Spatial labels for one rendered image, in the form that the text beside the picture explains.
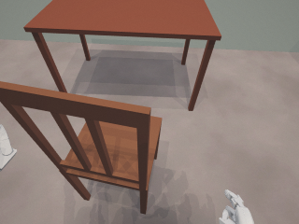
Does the left robot hand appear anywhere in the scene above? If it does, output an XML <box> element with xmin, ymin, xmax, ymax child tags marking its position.
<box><xmin>0</xmin><ymin>124</ymin><xmax>17</xmax><ymax>172</ymax></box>

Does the chair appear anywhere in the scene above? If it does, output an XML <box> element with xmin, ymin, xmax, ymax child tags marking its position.
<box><xmin>0</xmin><ymin>81</ymin><xmax>163</xmax><ymax>215</ymax></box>

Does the right robot hand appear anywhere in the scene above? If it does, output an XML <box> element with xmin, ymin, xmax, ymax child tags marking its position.
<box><xmin>219</xmin><ymin>189</ymin><xmax>254</xmax><ymax>224</ymax></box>

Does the table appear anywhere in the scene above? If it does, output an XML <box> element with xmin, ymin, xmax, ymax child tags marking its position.
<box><xmin>23</xmin><ymin>0</ymin><xmax>221</xmax><ymax>111</ymax></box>

